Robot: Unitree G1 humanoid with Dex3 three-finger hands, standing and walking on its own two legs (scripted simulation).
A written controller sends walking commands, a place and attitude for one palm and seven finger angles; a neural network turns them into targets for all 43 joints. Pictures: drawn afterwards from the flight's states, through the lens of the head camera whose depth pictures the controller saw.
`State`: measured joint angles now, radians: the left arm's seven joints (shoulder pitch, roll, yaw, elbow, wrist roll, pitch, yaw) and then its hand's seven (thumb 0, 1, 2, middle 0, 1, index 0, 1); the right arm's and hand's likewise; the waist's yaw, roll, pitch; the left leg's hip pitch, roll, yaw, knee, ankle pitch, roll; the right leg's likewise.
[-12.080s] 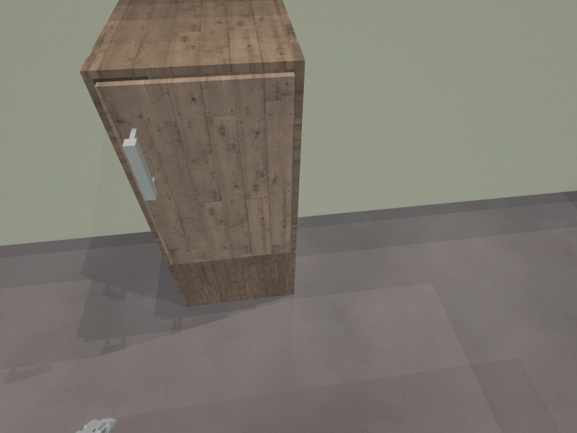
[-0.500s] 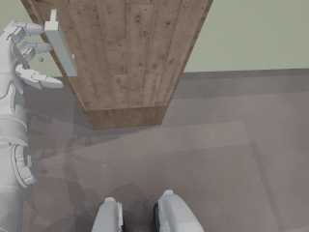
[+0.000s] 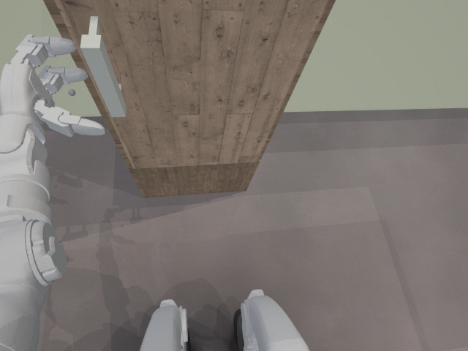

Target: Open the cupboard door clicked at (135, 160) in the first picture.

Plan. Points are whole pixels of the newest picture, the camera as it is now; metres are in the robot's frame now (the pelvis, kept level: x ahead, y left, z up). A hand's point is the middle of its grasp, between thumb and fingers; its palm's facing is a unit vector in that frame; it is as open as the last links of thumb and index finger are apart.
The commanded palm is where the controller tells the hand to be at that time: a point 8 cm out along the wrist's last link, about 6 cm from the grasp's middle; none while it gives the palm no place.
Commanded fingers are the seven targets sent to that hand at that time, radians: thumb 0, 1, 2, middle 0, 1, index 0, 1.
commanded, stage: move the hooked fingers beside the handle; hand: left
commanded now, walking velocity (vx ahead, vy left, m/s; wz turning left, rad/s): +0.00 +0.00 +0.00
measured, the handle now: (107, 71) +0.56 +0.17 +0.06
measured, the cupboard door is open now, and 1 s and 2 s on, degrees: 0 0 0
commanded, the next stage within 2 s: slide the fingers in behind the handle in 0.06 s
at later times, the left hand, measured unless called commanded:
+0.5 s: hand (79, 95) +0.51 +0.20 +0.06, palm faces +0.06 -1.00 +0.00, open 14.6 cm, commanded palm +0.49 +0.23 +0.06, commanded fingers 0.00 -0.50 0.30 -0.30 -1.20 -0.30 -1.20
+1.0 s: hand (83, 95) +0.51 +0.20 +0.06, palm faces +0.09 -1.00 -0.01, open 14.7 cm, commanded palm +0.49 +0.19 +0.06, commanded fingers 0.00 -0.50 0.30 -0.30 -1.20 -0.30 -1.20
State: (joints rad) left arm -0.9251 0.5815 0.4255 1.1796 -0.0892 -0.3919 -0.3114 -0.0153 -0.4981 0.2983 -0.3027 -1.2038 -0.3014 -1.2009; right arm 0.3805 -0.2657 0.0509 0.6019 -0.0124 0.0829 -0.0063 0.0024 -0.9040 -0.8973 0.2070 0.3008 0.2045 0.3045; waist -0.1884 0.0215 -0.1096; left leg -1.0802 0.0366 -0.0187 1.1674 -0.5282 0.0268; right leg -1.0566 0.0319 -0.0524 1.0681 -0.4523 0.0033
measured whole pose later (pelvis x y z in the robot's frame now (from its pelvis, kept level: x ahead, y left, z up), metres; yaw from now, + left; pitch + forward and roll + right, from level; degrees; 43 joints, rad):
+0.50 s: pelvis +0.01 -0.01 +0.01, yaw +1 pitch +24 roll -4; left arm -0.87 0.50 0.38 1.14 -0.11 -0.42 -0.23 -0.02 -0.50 0.30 -0.30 -1.20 -0.19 -1.16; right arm 0.38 -0.25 0.03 0.62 -0.02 0.09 0.01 0.00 -0.90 -0.90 0.21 0.30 0.20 0.30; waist -0.16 0.02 -0.12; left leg -1.04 0.03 -0.03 1.14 -0.53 0.02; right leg -1.01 0.03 -0.06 1.05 -0.46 -0.01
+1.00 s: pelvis +0.00 -0.01 +0.00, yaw +3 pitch +25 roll -4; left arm -0.94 0.47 0.27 1.16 -0.14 -0.42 -0.15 -0.02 -0.50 0.30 -0.30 -1.20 -0.13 -1.22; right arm 0.37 -0.25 0.02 0.67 -0.03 0.06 0.02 0.00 -0.91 -0.90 0.21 0.30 0.20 0.30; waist -0.15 0.02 -0.12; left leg -1.09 0.01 -0.07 1.17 -0.52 0.01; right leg -1.05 0.01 -0.10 1.08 -0.47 -0.01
